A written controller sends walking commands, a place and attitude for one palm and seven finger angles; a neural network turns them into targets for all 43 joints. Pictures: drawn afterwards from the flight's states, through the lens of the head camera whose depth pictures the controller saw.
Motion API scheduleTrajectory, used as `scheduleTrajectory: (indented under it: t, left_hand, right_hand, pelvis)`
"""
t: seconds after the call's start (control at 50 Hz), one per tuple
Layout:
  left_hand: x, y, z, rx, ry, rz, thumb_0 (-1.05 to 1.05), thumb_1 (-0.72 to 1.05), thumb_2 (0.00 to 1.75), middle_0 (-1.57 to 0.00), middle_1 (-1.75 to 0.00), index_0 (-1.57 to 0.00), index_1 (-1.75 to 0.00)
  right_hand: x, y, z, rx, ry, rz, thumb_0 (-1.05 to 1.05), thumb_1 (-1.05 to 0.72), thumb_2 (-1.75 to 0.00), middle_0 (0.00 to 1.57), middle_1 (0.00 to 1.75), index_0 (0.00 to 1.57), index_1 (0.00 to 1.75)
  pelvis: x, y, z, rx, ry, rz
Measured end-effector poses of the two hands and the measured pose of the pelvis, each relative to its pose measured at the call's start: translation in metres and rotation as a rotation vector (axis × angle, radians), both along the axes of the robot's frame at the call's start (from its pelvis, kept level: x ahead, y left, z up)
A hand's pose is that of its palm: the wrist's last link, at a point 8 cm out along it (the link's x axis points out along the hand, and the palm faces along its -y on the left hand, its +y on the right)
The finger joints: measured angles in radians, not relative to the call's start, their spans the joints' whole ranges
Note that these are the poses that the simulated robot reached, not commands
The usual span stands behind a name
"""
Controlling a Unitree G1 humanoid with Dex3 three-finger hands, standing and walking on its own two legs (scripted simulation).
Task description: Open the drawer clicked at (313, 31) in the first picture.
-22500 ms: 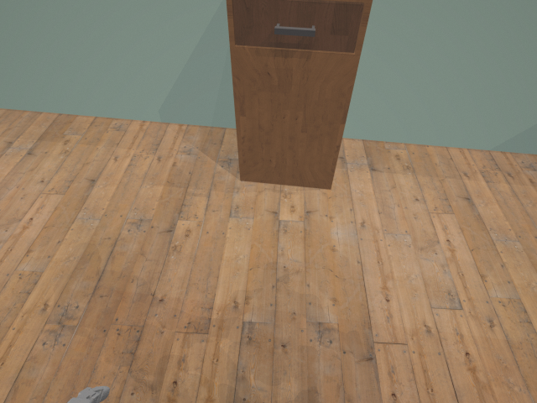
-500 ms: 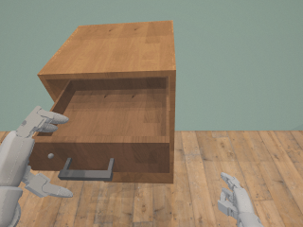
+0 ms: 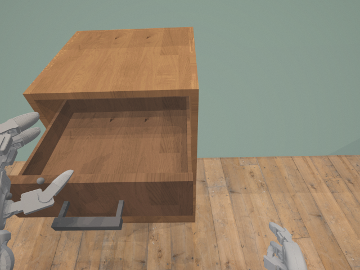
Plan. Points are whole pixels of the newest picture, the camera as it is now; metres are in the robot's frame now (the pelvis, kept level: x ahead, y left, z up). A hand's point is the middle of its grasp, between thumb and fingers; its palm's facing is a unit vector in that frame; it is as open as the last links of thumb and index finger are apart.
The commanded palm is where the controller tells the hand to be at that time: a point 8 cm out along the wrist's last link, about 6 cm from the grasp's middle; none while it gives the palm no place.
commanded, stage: draw the hand back to the body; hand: left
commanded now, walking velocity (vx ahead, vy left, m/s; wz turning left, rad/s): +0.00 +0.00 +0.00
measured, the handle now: (90, 214) +0.21 +0.23 +0.03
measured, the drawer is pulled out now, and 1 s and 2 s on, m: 0.27 0.27 0.27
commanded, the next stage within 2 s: step back with the hand held close in 0.40 s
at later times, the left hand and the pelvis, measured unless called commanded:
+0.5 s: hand (36, 186) +0.18 +0.23 +0.21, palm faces +0.47 -0.79 -0.40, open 7.5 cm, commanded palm +0.12 +0.27 +0.22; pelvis +0.00 -0.01 +0.00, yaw +1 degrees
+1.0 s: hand (7, 212) +0.14 +0.25 +0.20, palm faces +0.39 -0.75 -0.53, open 7.4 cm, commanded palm +0.07 +0.29 +0.22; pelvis -0.06 +0.01 -0.01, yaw +1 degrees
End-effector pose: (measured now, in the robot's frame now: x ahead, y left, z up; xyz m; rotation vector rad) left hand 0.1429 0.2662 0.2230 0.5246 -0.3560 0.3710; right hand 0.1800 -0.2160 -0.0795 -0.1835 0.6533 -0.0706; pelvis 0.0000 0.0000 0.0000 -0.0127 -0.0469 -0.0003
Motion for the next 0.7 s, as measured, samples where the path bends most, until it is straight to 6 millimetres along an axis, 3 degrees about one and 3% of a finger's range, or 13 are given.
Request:
scheduleTrajectory:
  t: [0.34, 0.56, 0.7]
  left_hand:
    - [-0.009, 0.002, -0.004, -0.030, 0.006, 0.054, 0.01, 0.79, 0.86, -0.22, -0.37, -0.22, -0.37]
    - [-0.010, 0.001, 0.001, 0.004, -0.004, 0.047, 0.02, 0.88, 0.90, -0.21, -0.31, -0.22, -0.31]
    - [-0.004, 0.005, 0.000, 0.070, 0.019, -0.006, 0.01, 0.89, 0.90, -0.21, -0.31, -0.22, -0.30]
  right_hand:
    - [0.013, 0.010, 0.004, 0.027, -0.032, 0.043, 0.02, -0.91, -0.89, 0.20, 0.30, 0.20, 0.30]
    - [0.003, 0.003, 0.001, 0.032, -0.015, 0.029, 0.02, -0.91, -0.89, 0.20, 0.30, 0.21, 0.30]
    - [-0.016, -0.013, 0.000, -0.015, 0.045, -0.034, 0.01, -0.91, -0.89, 0.20, 0.30, 0.21, 0.30]
  pelvis:
    - [-0.002, -0.006, 0.000, 0.002, -0.003, 0.014]
    - [-0.006, -0.008, -0.001, 0.000, 0.010, 0.019]
    - [-0.017, -0.002, -0.002, -0.003, 0.066, 0.019]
